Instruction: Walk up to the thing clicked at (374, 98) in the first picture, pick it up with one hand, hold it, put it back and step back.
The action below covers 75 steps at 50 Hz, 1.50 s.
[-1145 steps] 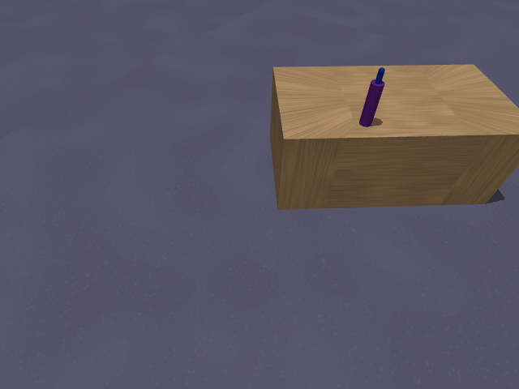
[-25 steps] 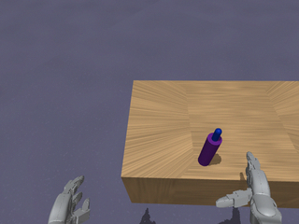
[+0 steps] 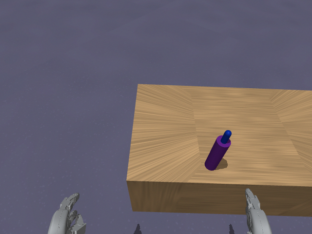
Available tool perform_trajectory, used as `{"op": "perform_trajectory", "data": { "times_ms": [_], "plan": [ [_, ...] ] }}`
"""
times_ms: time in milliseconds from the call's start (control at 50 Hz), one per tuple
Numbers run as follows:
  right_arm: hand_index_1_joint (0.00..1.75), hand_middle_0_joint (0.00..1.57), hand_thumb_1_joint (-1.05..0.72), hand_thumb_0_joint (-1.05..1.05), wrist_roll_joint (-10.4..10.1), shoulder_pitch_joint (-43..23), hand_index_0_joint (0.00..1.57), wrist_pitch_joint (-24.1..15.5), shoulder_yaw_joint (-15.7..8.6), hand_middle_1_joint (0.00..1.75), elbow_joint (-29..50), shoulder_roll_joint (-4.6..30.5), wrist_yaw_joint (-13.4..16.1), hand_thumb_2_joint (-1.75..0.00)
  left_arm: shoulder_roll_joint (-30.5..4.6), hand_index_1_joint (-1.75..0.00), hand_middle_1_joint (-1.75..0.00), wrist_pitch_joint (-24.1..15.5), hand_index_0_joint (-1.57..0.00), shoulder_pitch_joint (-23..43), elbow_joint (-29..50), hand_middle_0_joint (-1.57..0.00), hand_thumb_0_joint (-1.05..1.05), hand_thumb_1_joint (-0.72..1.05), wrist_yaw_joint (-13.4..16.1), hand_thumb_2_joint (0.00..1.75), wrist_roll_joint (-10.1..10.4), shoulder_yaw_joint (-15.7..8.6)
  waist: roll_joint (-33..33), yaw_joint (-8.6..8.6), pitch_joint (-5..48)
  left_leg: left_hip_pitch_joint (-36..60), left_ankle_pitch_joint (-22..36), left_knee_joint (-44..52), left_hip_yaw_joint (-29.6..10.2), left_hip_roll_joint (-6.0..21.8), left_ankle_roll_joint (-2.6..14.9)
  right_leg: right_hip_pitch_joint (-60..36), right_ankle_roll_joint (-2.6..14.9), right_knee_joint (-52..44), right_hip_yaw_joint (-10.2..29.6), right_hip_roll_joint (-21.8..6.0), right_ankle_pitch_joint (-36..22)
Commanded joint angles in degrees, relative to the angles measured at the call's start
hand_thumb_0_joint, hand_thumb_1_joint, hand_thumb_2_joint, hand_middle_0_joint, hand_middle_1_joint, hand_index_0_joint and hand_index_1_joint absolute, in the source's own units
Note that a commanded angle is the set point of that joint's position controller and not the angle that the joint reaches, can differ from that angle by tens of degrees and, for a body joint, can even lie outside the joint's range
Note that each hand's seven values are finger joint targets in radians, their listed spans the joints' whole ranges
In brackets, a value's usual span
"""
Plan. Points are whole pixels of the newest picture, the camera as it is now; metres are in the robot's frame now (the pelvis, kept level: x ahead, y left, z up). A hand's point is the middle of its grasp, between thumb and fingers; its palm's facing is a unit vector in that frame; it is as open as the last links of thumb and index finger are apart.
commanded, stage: home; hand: right
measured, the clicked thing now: (218, 150) +0.45 -0.22 -0.16
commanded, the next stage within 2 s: stand in 1.74 s
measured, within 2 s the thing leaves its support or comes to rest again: neither
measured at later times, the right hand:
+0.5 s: hand (236, 227) +0.17 -0.19 -0.06, palm faces +0.11 +0.96 -0.27, open 17.5 cm
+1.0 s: hand (244, 233) +0.17 -0.22 -0.09, palm faces -0.06 +0.94 -0.34, open 17.5 cm
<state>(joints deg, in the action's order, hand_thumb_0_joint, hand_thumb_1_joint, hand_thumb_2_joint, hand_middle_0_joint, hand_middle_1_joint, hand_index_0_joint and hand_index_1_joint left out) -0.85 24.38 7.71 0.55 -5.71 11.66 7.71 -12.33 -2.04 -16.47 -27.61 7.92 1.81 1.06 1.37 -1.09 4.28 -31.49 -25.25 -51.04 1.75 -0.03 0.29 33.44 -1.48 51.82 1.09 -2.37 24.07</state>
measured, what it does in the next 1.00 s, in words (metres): stands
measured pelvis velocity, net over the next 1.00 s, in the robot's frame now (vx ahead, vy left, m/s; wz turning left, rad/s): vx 0.01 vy -0.02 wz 0.00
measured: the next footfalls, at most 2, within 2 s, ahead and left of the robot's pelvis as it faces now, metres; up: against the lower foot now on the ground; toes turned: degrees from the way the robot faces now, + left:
none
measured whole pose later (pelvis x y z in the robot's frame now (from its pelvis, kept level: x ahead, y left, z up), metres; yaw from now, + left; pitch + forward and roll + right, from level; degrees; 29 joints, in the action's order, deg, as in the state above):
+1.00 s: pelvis +0.01 -0.02 +0.01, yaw +0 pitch +3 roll +1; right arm 4.0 16.7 3.9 1.2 -25.2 16.0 2.3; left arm -15.1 -2.9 -10.6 -40.3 2.9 -4.4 1.6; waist 0.7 -0.4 1.2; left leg -25.3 -24.8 -47.5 0.5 1.2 -1.3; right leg 27.6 0.6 49.3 -0.3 -1.1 24.4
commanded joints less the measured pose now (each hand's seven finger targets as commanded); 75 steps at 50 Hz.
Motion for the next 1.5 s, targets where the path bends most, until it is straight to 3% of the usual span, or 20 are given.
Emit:
{"op": "perform_trajectory", "data": {
  "times_ms": [0, 60, 100, 220, 360, 380, 420, 520, 680, 700, 720, 780, 800, 840, 860, 900, 1000, 1080, 1160, 1480],
  "plan": [
    [0.05, 0.05, 0.56, 0.00, 0.05, 1.24, 0.05, -2.00, -3.34, 0.05, 9.29, 5.72, 0.77, -0.04, -5.91, -0.30, -0.30, -4.35, -0.20, 5.29, 8.58, -0.20, 0.00, 0.90, 0.39, 0.90, -0.28, -2.39, -3.32, 0.71, 2.59, 0.94, 3.71, 12.68, -0.78, 0.47, -0.50, -2.65, 2.19, -6.88, -2.85, 2.41, -4.19],
    [0.05, 0.05, 0.58, 0.00, 0.01, 2.62, 0.05, -1.59, -3.01, 0.05, 7.32, 4.45, 0.57, -0.03, -5.96, -0.30, -0.30, -4.71, -0.20, 5.23, 8.13, -0.20, 0.00, 0.90, 0.39, 0.90, -0.31, -2.43, -3.98, 0.58, 2.24, 0.96, 4.09, 12.33, -0.62, 0.36, -0.67, -2.10, 2.40, -6.79, -2.83, 2.43, -4.03],
    [0.05, 0.05, 0.57, 0.00, 0.05, -0.45, 0.05, -1.76, -4.98, 0.05, 10.62, 6.79, 0.77, -0.04, -6.25, -0.30, -0.30, -5.02, -0.20, 5.31, 7.87, -0.20, 0.00, 0.90, 0.72, 0.90, -0.46, -2.82, -3.11, 0.60, 3.51, 1.42, 3.53, 12.56, -1.21, 0.60, -0.70, -2.34, 2.29, -6.66, -2.91, 2.51, -3.64],
    [0.05, 0.05, 0.58, 0.00, 0.12, -4.35, 0.05, -1.38, -3.08, 0.05, 14.16, 5.53, 0.88, -0.03, -6.66, -0.30, -0.30, -6.42, -0.20, 4.95, 7.83, -0.20, 0.00, 0.90, 1.62, 0.90, -0.70, -2.75, -0.42, -1.24, 5.57, 0.80, 5.64, 10.82, 0.00, -0.46, -0.34, -5.28, 2.25, -7.66, -2.23, 1.83, -3.93],
    [0.05, 0.05, 0.57, 0.00, 0.49, -0.09, 0.05, -0.02, -2.01, 0.05, 11.53, 4.04, 1.15, -0.04, -6.06, -0.30, -0.30, -7.48, -0.20, 4.94, 6.55, -0.20, 0.00, 0.90, 1.41, 0.90, -1.07, -2.46, -0.79, 0.17, 4.76, 2.02, 7.04, 9.95, 1.43, -0.96, -0.16, -4.56, 1.97, -8.33, -1.69, 1.47, -6.05],
    [0.05, 0.05, 0.56, 0.00, 0.62, 0.09, 0.05, 0.07, -3.17, 0.05, 12.15, 5.37, 1.33, -0.05, -6.74, -0.30, -0.30, -7.59, -0.20, 5.23, 6.82, -0.20, 0.00, 0.90, 1.45, 0.90, -1.13, -2.99, -0.25, 0.39, 5.34, 2.63, 8.11, 9.95, 1.37, -0.91, -0.13, -4.89, 1.88, -8.20, -1.81, 1.55, -7.03],
    [0.05, 0.05, 0.56, 0.00, 0.57, 0.96, 0.05, 0.46, -1.86, 0.05, 9.38, 3.75, 1.03, -0.04, -6.22, -0.30, -0.30, -7.59, -0.20, 5.31, 6.21, -0.20, 0.00, 0.90, 1.25, 0.90, -1.15, -2.48, -1.50, 0.18, 2.78, 1.53, 6.35, 10.37, 1.61, -1.10, -0.23, -3.63, 1.96, -8.60, -1.75, 1.49, -5.54],
    [0.05, 0.05, 0.56, 0.00, 0.69, -2.08, 0.05, 0.60, -3.78, 0.05, 13.33, 6.21, 1.10, -0.04, -6.83, -0.30, -0.30, -7.93, -0.20, 5.55, 6.78, -0.20, 0.00, 0.90, 1.38, 0.90, -1.09, -2.93, 0.05, 0.33, 5.01, 2.10, 7.43, 9.57, 1.80, -1.42, -0.02, -4.76, 1.59, -9.20, -1.18, 0.98, -6.86],
    [0.05, 0.05, 0.56, 0.00, 0.71, -2.21, 0.05, 1.49, -2.69, 0.05, 14.91, 5.20, 1.11, -0.04, -6.83, -0.30, -0.30, -8.68, -0.20, 4.87, 6.61, -0.20, 0.00, 0.90, 1.41, 0.90, -1.31, -2.85, 2.60, 0.13, 6.58, 2.99, 9.08, 8.62, 1.86, -1.55, 0.23, -6.12, 0.94, -9.84, -0.10, 0.23, -8.60],
    [0.05, 0.05, 0.58, 0.00, 0.70, -0.68, 0.05, 1.82, -1.67, 0.05, 11.10, 3.74, 1.02, -0.04, -6.64, -0.30, -0.30, -8.70, -0.20, 4.55, 5.84, -0.20, 0.00, 0.90, 1.34, 0.90, -1.32, -2.64, 1.18, -0.28, 4.83, 2.85, 8.86, 8.72, 2.00, -1.54, 0.06, -5.38, 1.04, -10.09, 0.07, 0.22, -8.30],
    [0.05, 0.05, 0.56, 0.00, 0.75, -2.74, 0.05, 1.53, -3.25, 0.05, 15.57, 5.66, 1.20, -0.04, -6.80, -0.30, -0.30, -8.85, -0.20, 4.74, 6.44, -0.20, 0.00, 0.90, 1.35, 0.90, -1.37, -2.95, 2.73, 0.32, 7.36, 3.74, 10.21, 8.43, 2.13, -1.49, 0.18, -6.13, 0.91, -9.69, 0.11, 0.26, -10.09],
    [0.05, 0.05, 0.56, 0.00, 0.82, -0.07, 0.05, 2.21, -2.06, 0.05, 11.65, 4.29, 1.04, -0.04, -6.50, -0.30, -0.30, -8.78, -0.20, 4.23, 5.56, -0.20, 0.00, 0.90, 1.38, 0.90, -1.45, -2.80, 0.65, -0.02, 5.59, 3.46, 10.58, 8.85, 2.12, -1.53, 0.00, -5.63, 1.26, -9.17, -0.55, 0.52, -10.34],
    [0.05, 0.05, 0.55, 0.00, 0.71, -1.19, 0.05, 2.14, -3.43, 0.05, 13.44, 5.61, 1.16, -0.05, -6.73, -0.30, -0.30, -8.81, -0.20, 4.78, 6.06, -0.20, 0.00, 0.90, 1.34, 0.90, -1.37, -2.88, 1.29, 0.37, 6.39, 3.81, 10.89, 8.86, 2.07, -1.53, 0.03, -5.63, 1.19, -9.13, -0.61, 0.55, -10.74],
    [0.05, 0.05, 0.56, 0.00, 0.67, 0.54, 0.05, 2.56, -1.81, 0.05, 11.01, 3.60, 0.85, -0.04, -6.52, -0.30, -0.30, -8.74, -0.20, 4.42, 5.83, -0.20, 0.00, 0.90, 1.19, 0.90, -1.41, -2.60, 0.24, 0.17, 4.69, 3.32, 10.43, 9.01, 2.04, -1.55, -0.04, -5.14, 1.34, -9.16, -0.65, 0.52, -9.99],
    [0.05, 0.05, 0.57, 0.00, 6.60, -7.21, 0.05, -2.89, -5.44, 0.05, -9.00, 15.15, -2.29, -0.04, -14.46, -0.30, -0.30, -4.79, -0.20, 7.79, -5.63, -0.20, 0.00, 0.90, -2.00, 0.90, -8.51, -3.75, 1.03, 1.88, 0.93, 8.96, 10.56, 10.36, -3.93, 2.78, 1.76, -8.69, 4.60, -10.68, 3.39, -1.12, -16.71],
    [0.05, 0.05, 0.57, 0.00, 6.42, -6.70, 0.05, -6.52, -6.00, 0.05, -13.10, 15.61, -4.22, -0.04, -15.06, -0.30, -0.30, -2.64, -0.20, 7.01, -6.20, -0.20, 0.00, 0.90, -3.96, 0.90, -7.87, -5.14, -0.77, 0.86, 2.67, 9.54, 13.84, 10.35, -5.20, 3.94, 3.48, -9.55, 5.42, -9.70, 3.01, -1.36, -18.38],
    [0.05, 0.05, 0.56, 0.00, 3.26, -9.61, 0.05, -9.36, -4.71, 0.05, -21.41, 14.67, -6.06, -0.05, -14.65, -0.30, -0.30, -1.10, -0.20, 7.40, -9.89, -0.20, 0.00, 0.90, -6.32, 0.90, -4.30, -4.35, -1.56, 0.38, 3.67, 11.06, 15.22, 12.28, -5.18, 4.34, 2.36, -13.44, 4.75, -13.29, 3.81, -1.35, -15.87],
    [0.05, 0.05, 0.57, 0.00, 3.50, -11.37, 0.05, -10.12, -4.29, 0.05, -28.35, 15.59, -6.03, -0.04, -14.30, -0.30, -0.30, -0.41, -0.20, 8.67, -14.46, -0.20, 0.00, 0.90, -6.90, 0.90, -4.40, -4.23, -1.38, 0.21, 0.06, 10.70, 13.02, 17.14, -6.67, 5.58, 2.30, -14.61, 4.21, -16.01, 3.22, -0.56, -11.84],
    [0.05, 0.05, 0.56, 0.00, 3.20, -12.30, 0.05, -10.30, -4.31, 0.05, -34.14, 16.65, -5.62, -0.04, -16.01, -0.30, -0.30, -0.38, -0.20, 8.49, -18.50, -0.20, 0.00, 0.90, -6.90, 0.90, -4.14, -4.70, 0.44, 0.46, 0.65, 14.91, 18.64, 16.79, -5.22, 5.14, 2.06, -17.47, 4.72, -19.62, 5.10, -2.24, -18.82],
    [0.05, 0.05, 0.57, 0.00, 2.15, -14.87, 0.05, -9.79, -2.31, 0.05, -50.09, 18.69, -5.24, -0.04, -17.88, -0.30, -0.30, 0.76, -0.20, 10.04, -31.08, -0.20, 0.00, 0.90, -6.90, 0.90, -3.00, -3.88, -0.74, 0.78, -3.64, 21.85, 19.66, 29.70, -5.60, 6.67, 0.52, -25.72, 3.20, -32.00, 4.97, -3.13, -19.30]
  ]
}}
